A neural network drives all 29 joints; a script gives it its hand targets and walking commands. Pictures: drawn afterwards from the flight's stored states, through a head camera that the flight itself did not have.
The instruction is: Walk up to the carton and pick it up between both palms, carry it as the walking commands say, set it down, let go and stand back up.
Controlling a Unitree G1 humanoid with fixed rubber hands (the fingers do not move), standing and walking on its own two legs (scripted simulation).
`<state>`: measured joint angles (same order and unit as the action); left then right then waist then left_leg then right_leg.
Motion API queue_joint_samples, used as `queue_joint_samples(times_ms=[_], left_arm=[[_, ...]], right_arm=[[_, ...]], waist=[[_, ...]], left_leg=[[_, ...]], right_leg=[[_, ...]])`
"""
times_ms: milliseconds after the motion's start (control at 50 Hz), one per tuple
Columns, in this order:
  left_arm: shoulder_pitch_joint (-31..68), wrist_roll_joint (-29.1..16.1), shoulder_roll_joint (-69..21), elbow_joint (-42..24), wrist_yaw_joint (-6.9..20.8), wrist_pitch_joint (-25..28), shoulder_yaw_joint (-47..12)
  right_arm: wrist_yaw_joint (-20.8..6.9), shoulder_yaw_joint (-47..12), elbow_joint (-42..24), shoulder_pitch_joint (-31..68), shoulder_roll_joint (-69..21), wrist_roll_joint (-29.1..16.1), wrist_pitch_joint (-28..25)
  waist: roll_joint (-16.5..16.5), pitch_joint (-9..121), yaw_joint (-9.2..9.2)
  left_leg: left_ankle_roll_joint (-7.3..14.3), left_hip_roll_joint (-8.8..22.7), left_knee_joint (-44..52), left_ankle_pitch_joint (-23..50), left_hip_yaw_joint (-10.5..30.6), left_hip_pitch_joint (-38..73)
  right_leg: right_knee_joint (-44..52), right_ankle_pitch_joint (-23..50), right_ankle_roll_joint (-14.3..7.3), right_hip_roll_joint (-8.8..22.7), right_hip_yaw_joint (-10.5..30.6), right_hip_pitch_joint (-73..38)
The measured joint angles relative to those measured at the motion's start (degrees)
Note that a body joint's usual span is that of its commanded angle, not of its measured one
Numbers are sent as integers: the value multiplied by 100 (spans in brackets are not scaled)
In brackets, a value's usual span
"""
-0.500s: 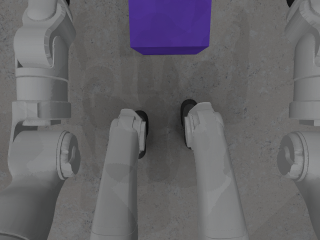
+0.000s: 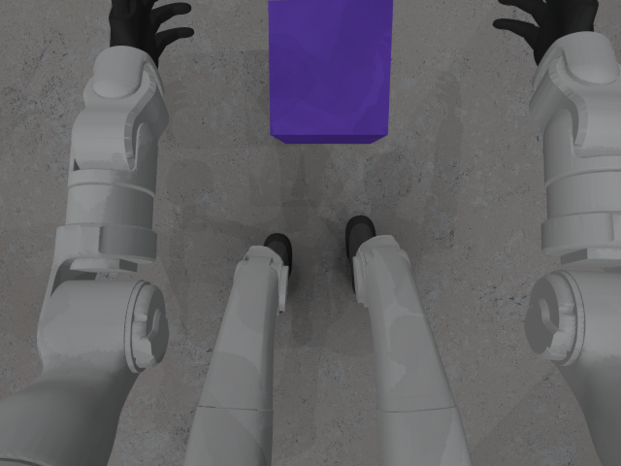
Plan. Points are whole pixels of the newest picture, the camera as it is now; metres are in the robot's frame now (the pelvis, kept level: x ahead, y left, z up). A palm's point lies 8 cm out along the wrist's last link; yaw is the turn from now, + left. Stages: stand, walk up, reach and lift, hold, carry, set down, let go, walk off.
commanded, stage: let go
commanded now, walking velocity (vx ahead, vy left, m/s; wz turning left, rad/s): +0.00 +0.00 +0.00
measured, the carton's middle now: (329, 85) +0.55 -0.02 -0.53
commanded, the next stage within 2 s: stand in 1.22 s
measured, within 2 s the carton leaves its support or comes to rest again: neither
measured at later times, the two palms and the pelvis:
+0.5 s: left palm (65, 224) +0.35 +0.20 -0.03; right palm out of the picture +0.32 -0.24 -0.03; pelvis +0.05 +0.00 +0.07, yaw -2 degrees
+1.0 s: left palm out of the picture +0.26 +0.24 +0.04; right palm out of the picture +0.26 -0.21 +0.04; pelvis +0.12 +0.02 +0.11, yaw -1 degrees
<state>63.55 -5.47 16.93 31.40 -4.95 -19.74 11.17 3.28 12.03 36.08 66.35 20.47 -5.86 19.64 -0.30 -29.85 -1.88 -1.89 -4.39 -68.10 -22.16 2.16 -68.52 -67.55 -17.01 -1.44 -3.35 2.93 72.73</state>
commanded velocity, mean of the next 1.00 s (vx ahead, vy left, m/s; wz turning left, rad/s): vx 0.00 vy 0.00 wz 0.00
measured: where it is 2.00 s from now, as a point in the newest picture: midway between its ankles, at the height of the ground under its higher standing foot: (319, 280)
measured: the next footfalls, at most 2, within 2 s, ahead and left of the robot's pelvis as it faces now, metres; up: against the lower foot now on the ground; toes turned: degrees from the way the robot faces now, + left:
none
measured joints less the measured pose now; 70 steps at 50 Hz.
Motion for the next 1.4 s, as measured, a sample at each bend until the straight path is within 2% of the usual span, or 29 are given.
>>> queue_joint_samples(times_ms=[80,160,220,320,420,500,640,700,780,940,1040,1140,1220,1280,1320,1400], left_arm=[[-168,198,-102,32,-7,209,54],[-738,329,-189,-458,-59,177,-64],[-1442,405,-237,-1006,-75,91,-118],[-2680,378,-254,-1429,38,58,-298],[-4058,458,-442,-1685,270,363,-413],[-4986,612,-650,-1130,478,734,-418],[-5707,687,-640,-234,739,1316,-486],[-6182,720,-628,-94,833,1402,-575],[-6965,784,-678,-304,890,1445,-629],[-7979,554,-540,-773,878,1394,-880],[-7826,454,-448,-828,822,1374,-1031],[-7672,435,-474,-726,812,1346,-1058],[-7653,502,-525,-558,754,1297,-1024],[-7764,714,-487,-72,615,1717,-1100],[-7942,787,-461,221,525,1996,-1062],[-8376,809,-422,704,462,2288,-1032]], right_arm=[[-74,35,36,-224,-76,148,-225],[-53,-6,-471,-803,-165,246,-240],[-92,-203,-1046,-1537,-240,327,-155],[-193,-446,-1684,-2860,-333,412,-35],[-292,-695,-2124,-4381,-473,398,-329],[-386,-725,-1740,-5453,-689,478,-650],[-508,-687,-1081,-6283,-861,754,-1163],[-568,-753,-915,-6732,-891,792,-1284],[-625,-886,-959,-7501,-928,774,-1366],[-645,-1056,-1024,-8190,-945,521,-1400],[-694,-981,-1010,-8011,-858,552,-1348],[-672,-984,-1109,-7995,-768,594,-1284],[-654,-1042,-1113,-8096,-759,606,-1235],[-518,-1151,-553,-8366,-777,753,-1742],[-455,-1217,-114,-8565,-794,849,-2030],[-418,-1207,518,-8871,-814,826,-2314]], waist=[[-33,-4,14],[-6,-14,24],[-62,-12,25],[-75,-1,43],[-69,447,51],[-51,1681,74],[51,2714,58],[36,2806,88],[-39,2693,198],[-125,2335,245],[-6,2276,261],[185,2433,158],[261,2593,142],[238,3232,99],[156,3701,142],[70,4487,160]], left_leg=[[0,-3,228,86,27,135],[-2,-10,369,107,70,338],[5,-1,526,99,59,656],[25,57,950,133,77,1419],[53,131,1486,216,57,2088],[79,161,1920,286,8,2282],[126,173,2603,307,79,3510],[149,193,2950,324,103,4194],[175,213,3360,339,146,5058],[234,212,3688,283,261,6039],[299,192,3687,224,199,6208],[376,140,3784,223,168,6298],[431,122,3858,210,113,6353],[465,81,3755,129,219,6083],[484,54,3671,22,232,5982],[522,38,3518,-199,264,5940]], right_leg=[[222,71,-6,16,-10,-143],[367,76,-16,33,-43,-361],[492,55,-22,30,-20,-661],[924,93,-27,-5,-11,-1424],[1472,198,-25,-53,42,-2088],[1864,260,-13,-64,117,-2253],[2515,217,-18,-32,90,-3494],[2848,216,-17,-29,86,-4177],[3235,201,-27,-23,67,-5045],[3670,152,8,9,-22,-6109],[3713,131,74,27,42,-6286],[3826,124,145,84,83,-6384],[3886,112,185,101,143,-6420],[3841,13,208,143,36,-6212],[3698,-135,216,163,20,-6088],[3551,-369,221,168,-14,-6055]])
